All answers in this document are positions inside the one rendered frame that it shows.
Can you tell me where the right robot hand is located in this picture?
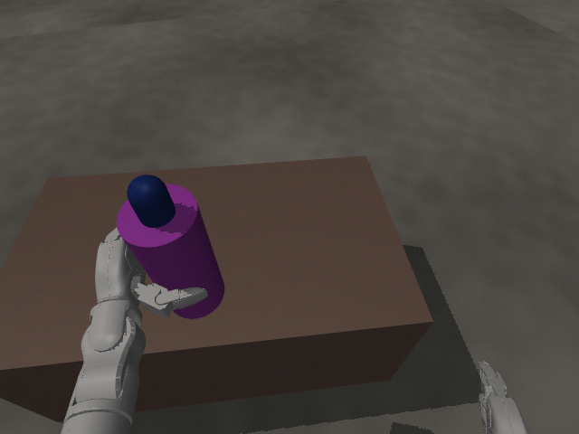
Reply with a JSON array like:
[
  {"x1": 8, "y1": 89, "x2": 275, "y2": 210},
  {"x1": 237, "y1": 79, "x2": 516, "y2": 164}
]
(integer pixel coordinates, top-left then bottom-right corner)
[{"x1": 478, "y1": 360, "x2": 528, "y2": 434}]

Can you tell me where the left robot arm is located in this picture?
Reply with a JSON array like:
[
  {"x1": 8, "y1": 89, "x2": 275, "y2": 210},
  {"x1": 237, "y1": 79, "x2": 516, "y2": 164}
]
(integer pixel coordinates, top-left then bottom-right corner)
[{"x1": 61, "y1": 299, "x2": 146, "y2": 434}]

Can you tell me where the bottle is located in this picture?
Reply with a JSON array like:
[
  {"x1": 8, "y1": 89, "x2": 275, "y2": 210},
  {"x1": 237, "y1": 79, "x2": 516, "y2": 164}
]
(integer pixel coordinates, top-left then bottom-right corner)
[{"x1": 117, "y1": 175, "x2": 224, "y2": 319}]

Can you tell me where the left robot hand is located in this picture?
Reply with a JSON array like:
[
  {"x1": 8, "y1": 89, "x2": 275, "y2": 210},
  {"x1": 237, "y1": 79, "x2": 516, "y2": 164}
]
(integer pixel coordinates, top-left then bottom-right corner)
[{"x1": 95, "y1": 228, "x2": 208, "y2": 318}]

